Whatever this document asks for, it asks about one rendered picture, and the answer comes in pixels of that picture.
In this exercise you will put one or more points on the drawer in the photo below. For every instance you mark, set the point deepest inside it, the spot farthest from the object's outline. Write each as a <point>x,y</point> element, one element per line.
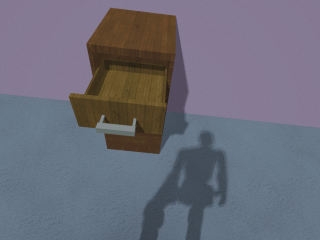
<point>123,90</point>

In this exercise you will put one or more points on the cabinet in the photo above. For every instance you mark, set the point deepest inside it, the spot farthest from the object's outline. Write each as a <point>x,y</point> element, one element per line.
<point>135,36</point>

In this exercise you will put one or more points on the handle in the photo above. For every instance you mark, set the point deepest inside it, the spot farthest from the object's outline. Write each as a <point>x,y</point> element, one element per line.
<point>116,129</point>

